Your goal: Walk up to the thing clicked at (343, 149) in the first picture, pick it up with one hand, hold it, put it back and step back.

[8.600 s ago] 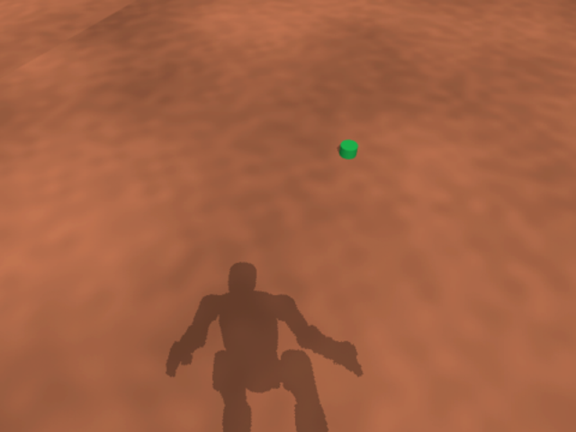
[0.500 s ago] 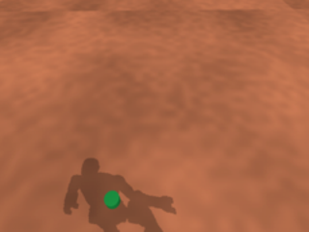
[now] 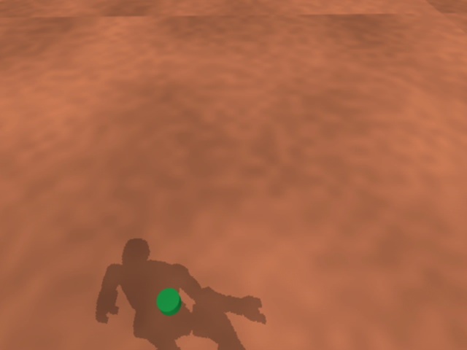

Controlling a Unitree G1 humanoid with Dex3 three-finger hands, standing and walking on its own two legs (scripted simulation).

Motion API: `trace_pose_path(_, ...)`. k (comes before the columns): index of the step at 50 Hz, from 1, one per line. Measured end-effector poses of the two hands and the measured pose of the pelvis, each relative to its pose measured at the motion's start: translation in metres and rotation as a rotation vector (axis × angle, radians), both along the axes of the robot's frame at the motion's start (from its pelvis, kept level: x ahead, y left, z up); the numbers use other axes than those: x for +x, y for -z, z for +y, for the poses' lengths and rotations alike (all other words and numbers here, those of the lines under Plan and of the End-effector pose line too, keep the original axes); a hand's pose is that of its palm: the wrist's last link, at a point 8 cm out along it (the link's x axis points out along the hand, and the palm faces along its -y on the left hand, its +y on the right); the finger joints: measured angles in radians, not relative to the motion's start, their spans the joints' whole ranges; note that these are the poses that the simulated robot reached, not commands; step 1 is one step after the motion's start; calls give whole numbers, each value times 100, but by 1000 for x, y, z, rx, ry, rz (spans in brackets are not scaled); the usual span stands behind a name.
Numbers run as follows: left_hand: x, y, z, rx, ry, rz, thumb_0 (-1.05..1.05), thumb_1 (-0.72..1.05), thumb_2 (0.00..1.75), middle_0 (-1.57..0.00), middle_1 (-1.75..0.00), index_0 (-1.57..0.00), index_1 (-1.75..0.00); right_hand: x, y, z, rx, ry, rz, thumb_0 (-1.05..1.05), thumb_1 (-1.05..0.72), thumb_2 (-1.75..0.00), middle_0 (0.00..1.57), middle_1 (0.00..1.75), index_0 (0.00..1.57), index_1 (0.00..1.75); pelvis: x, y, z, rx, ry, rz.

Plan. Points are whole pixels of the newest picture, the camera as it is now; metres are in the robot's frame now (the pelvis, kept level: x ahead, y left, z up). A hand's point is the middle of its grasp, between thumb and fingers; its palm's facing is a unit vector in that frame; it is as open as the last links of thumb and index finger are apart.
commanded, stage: stand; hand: left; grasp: from above
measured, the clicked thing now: (169, 301) +0.41 +0.27 -0.76
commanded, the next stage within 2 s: rise first in 0.44 s
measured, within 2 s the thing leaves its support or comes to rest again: neither
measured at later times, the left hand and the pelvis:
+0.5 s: hand out of the picture +0.07 +0.26 -0.16, palm faces -0.03 -0.94 -0.35, open 7.4 cm; pelvis +0.00 +0.00 +0.00, yaw +0 degrees
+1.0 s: hand out of the picture +0.13 +0.27 -0.19, palm faces -0.11 -0.90 -0.41, open 12.8 cm; pelvis -0.02 +0.01 -0.05, yaw +0 degrees
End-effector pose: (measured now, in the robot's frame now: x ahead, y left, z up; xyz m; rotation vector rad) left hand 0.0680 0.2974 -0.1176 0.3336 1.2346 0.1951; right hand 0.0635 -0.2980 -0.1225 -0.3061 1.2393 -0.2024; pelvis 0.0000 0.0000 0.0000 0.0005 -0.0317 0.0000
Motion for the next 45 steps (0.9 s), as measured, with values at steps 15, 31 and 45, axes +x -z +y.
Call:
trace_pose_path(15, -1, 0, 1, 0, 3, -7, 1, 91, 90, -20, -30, -20, -30, -1, -1, 1, -1, 2, -7, 1, -91, -90, 21, 30, 21, 30, -2, 0, 1, 0, 2, -3)
trace_pose_path(31, 7, 0, -1, -8, -31, -70, 1, 87, 91, -19, -34, -19, -34, -2, -1, 9, 3, 3, -70, 1, -91, -90, 21, 30, 21, 30, -10, 3, 3, -1, -13, 25)
trace_pose_path(45, 67, 21, 6, 37, 99, -125, 1, 7, 96, -10, -93, -12, -91, 5, 21, 49, 72, 30, -185, 1, -91, -90, 21, 30, 21, 30, -19, 32, 10, -5, -3, 181)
